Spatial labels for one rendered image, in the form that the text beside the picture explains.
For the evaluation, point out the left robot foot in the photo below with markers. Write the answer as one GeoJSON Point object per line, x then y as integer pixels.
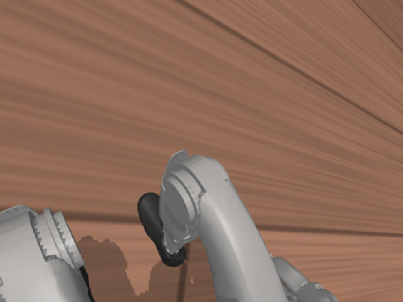
{"type": "Point", "coordinates": [85, 276]}

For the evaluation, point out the right robot arm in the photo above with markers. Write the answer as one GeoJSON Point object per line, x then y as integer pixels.
{"type": "Point", "coordinates": [314, 292]}

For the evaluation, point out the right robot hand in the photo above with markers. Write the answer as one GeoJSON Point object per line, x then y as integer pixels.
{"type": "Point", "coordinates": [291, 278]}

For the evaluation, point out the right robot foot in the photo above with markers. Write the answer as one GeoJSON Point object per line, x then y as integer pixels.
{"type": "Point", "coordinates": [148, 210]}

